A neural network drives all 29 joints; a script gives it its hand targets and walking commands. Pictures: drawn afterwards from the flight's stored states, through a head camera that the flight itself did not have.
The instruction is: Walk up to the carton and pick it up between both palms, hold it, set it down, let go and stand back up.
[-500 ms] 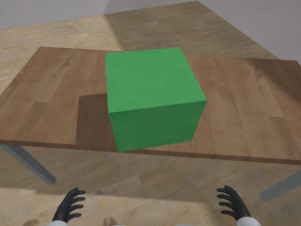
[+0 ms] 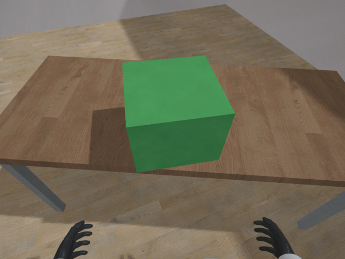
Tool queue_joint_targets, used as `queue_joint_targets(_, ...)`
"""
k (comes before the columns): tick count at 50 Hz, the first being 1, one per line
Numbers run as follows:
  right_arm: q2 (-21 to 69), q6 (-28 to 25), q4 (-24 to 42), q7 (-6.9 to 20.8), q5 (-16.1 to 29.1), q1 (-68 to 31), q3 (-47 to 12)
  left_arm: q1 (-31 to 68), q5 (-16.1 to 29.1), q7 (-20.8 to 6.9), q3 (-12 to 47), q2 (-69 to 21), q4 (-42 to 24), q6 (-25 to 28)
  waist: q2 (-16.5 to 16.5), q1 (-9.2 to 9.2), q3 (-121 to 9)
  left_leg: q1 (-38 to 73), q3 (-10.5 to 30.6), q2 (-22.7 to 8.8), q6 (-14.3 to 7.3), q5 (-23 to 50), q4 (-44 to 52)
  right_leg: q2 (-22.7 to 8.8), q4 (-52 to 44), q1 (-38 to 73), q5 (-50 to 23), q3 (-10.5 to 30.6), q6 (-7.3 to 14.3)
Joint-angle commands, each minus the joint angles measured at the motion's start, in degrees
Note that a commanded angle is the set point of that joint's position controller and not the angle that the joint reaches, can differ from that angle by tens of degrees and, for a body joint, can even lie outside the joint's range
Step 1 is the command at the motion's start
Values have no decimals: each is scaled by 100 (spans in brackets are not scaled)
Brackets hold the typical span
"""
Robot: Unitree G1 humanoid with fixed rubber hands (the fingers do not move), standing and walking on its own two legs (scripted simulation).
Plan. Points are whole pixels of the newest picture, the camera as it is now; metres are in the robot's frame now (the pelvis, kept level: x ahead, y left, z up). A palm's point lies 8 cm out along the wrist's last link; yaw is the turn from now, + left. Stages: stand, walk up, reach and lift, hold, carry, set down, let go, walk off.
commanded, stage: stand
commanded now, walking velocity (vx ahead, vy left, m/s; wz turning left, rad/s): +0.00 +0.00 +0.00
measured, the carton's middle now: (171, 112) +0.53 +0.00 -0.02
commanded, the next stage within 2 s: walk up in 0.82 s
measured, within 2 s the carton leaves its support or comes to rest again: neither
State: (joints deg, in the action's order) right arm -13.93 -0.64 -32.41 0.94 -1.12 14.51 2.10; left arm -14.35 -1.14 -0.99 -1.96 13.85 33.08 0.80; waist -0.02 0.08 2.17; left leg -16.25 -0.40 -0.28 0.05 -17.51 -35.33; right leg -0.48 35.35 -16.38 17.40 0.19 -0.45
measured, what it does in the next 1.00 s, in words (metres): stands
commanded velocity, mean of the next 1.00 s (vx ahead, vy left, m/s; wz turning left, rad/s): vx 0.00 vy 0.00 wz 0.00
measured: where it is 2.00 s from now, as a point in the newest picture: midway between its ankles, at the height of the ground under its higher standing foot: outside the picture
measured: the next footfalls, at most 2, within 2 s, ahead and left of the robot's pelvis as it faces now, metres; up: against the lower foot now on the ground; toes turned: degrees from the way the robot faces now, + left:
right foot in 1.40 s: +0.19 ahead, -0.25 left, +0.00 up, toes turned +0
left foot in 1.90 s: +0.12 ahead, +0.04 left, +0.00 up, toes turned +10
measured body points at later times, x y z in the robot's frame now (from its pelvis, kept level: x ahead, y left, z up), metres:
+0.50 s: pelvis +0.00 +0.00 +0.00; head +0.00 +0.00 +0.45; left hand +0.14 +0.25 -0.09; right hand +0.14 -0.25 -0.09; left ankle +0.02 +0.12 -0.73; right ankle +0.02 -0.12 -0.73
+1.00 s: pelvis +0.01 +0.00 +0.00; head +0.02 +0.00 +0.45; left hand +0.14 +0.25 -0.10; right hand +0.14 -0.26 -0.09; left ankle +0.02 +0.12 -0.73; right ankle +0.02 -0.12 -0.73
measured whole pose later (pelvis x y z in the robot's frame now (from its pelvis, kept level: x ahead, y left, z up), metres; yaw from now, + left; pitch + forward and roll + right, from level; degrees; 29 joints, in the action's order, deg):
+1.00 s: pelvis +0.01 +0.00 +0.00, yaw +0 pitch +0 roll +0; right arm -14.7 -0.7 -33.4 0.6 -0.5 15.6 1.8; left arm -15.4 -0.6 -0.9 -1.2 15.0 35.5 0.9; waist -0.2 0.0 1.8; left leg -16.0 -0.5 -0.8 0.3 -17.2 -33.6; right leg -0.1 33.2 -16.1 16.7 0.4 -0.4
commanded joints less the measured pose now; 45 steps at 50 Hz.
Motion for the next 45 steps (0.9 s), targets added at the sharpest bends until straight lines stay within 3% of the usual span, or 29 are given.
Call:
queue_joint_targets(1,-653,-126,480,-26,6,-142,191,135,6,25,-186,654,-487,113,7,-1,-278,-22,516,-435,-193,301,702,-393,-647,23,-355,465,221)
queue_joint_targets(24,-719,-112,413,-46,20,-6,157,9,20,45,-153,725,-412,96,-4,-2,-244,9,523,-461,-202,445,742,-422,-692,31,-497,504,230)
queue_joint_targets(25,-676,-127,422,-48,32,-56,176,-152,63,42,-136,689,-295,97,-260,48,-458,186,535,-531,-198,312,729,-403,-700,27,-328,433,204)
queue_joint_targets(26,-716,-123,393,-48,42,-68,163,79,62,43,-139,682,-385,70,-167,-44,-219,-24,577,-502,-175,209,765,-369,-705,-55,-343,454,220)
queue_joint_targets(27,-797,-130,404,-59,19,-33,203,-51,55,44,-114,660,-394,64,69,56,-293,-31,570,-528,-179,182,802,-365,-670,2,-344,440,201)
queue_joint_targets(29,-732,-121,343,-63,41,108,220,49,54,62,-100,698,-349,85,-52,-55,-86,-235,553,-484,-165,196,873,-388,-715,95,-491,451,196)
queue_joint_targets(30,-663,-111,361,-54,52,74,187,15,66,59,-124,723,-390,101,35,-23,-95,-152,520,-472,-160,159,817,-414,-776,-45,-398,469,210)
queue_joint_targets(32,-697,-119,382,-40,81,43,194,8,63,49,-155,813,-329,106,-94,-52,-51,-69,541,-490,-171,282,800,-439,-813,-78,-342,545,231)
queue_joint_targets(33,-800,-149,364,-47,53,-39,231,-67,76,50,-160,820,-304,102,340,18,-336,-28,558,-490,-177,242,827,-413,-789,25,-389,498,217)
queue_joint_targets(35,-769,-166,418,-60,61,-85,224,-146,64,68,-139,883,-246,113,48,44,-348,28,516,-490,-144,399,721,-435,-777,17,-554,545,224)
queue_joint_targets(36,-772,-172,393,-63,78,95,193,32,34,59,-139,827,-279,123,-50,-65,-493,102,496,-511,-135,339,738,-433,-748,94,-492,462,229)
queue_joint_targets(37,-779,-168,366,-76,71,27,201,-23,52,40,-99,658,-277,129,61,19,-410,48,560,-511,-175,472,756,-424,-694,110,-613,425,214)
queue_joint_targets(43,-749,-109,380,-63,76,62,195,56,64,44,-94,734,-256,94,-48,-59,6,-159,498,-496,-132,216,804,-409,-847,-44,-417,448,179)
queue_joint_targets(44,-777,-117,399,-46,81,-16,186,-52,51,33,-110,817,-242,102,176,37,-176,-149,492,-503,-149,195,840,-457,-839,109,-451,478,205)
queue_joint_targets(45,-779,-112,379,-42,54,-51,207,-86,70,32,-113,835,-182,107,-50,3,-316,56,466,-480,-153,296,818,-411,-796,51,-437,493,188)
